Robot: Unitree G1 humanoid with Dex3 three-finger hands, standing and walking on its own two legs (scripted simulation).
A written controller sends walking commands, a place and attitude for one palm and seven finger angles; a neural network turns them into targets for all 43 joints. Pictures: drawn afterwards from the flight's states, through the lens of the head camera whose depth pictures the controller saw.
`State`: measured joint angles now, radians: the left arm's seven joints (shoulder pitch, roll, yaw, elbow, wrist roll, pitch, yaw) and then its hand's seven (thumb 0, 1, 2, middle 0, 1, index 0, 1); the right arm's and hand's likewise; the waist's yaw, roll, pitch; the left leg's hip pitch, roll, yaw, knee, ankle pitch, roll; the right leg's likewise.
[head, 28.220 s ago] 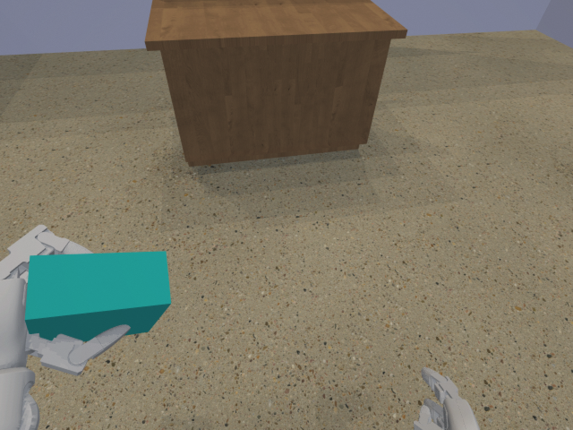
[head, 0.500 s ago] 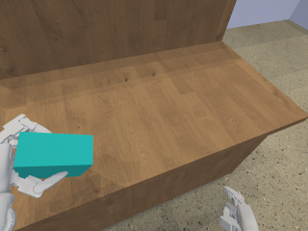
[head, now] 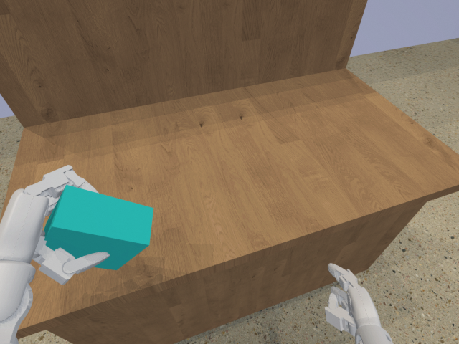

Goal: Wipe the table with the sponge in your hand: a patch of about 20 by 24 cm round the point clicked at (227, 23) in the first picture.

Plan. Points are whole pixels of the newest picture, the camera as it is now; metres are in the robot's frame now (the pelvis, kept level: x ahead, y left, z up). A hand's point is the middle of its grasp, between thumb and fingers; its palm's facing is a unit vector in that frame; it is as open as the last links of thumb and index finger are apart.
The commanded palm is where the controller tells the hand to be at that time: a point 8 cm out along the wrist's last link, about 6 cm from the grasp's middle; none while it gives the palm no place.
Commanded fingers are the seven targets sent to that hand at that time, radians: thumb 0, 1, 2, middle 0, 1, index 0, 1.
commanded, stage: turn the palm down, sponge in hand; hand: left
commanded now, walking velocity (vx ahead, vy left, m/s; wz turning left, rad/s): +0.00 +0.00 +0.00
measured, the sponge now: (108, 235) +0.23 +0.21 +0.12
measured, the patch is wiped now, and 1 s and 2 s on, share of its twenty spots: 0.00 0.00 0.00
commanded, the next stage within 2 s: move the sponge above the wiping area in 1.88 s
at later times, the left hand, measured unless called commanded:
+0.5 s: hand (79, 219) +0.23 +0.23 +0.16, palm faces +0.26 -0.50 -0.83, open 10.1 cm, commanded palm +0.19 +0.26 +0.20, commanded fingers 0.00 0.10 1.30 -1.20 -1.60 -1.20 -1.60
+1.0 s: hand (57, 220) +0.23 +0.27 +0.15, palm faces +0.18 -0.28 -0.94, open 10.1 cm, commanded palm +0.20 +0.26 +0.21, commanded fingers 0.00 0.10 1.30 -1.20 -1.60 -1.20 -1.60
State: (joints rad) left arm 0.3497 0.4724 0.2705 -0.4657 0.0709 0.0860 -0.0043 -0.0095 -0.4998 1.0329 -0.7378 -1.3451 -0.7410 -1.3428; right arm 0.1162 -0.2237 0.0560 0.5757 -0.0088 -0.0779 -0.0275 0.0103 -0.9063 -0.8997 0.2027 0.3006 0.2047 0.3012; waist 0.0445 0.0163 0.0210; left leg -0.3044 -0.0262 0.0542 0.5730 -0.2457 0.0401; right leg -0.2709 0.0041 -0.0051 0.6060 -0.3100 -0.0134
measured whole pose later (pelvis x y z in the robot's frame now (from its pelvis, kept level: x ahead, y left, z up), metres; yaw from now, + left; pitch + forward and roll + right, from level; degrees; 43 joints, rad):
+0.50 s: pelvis +0.00 -0.05 -0.01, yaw +0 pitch -2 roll +1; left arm 0.27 0.60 0.29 -0.33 0.26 0.10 -0.01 -0.01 -0.50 1.03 -0.74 -1.34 -0.75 -1.34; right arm 0.15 -0.27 0.02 0.62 0.02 -0.05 -0.11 0.01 -0.91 -0.90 0.20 0.30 0.20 0.30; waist 0.07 0.07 0.01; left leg -0.32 0.04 0.01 0.62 -0.27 -0.03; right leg -0.27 0.07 -0.05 0.64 -0.33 -0.09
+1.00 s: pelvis +0.01 -0.02 +0.00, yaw +0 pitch -2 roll +0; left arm 0.21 0.60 0.13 -0.36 0.57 0.37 -0.03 -0.01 -0.50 1.03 -0.74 -1.34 -0.75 -1.34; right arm 0.05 -0.25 0.07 0.59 0.05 0.01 -0.12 0.01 -0.91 -0.90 0.20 0.30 0.20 0.30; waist 0.10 0.09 0.00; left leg -0.26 0.00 0.03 0.54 -0.24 0.01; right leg -0.22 0.03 -0.02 0.56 -0.30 -0.05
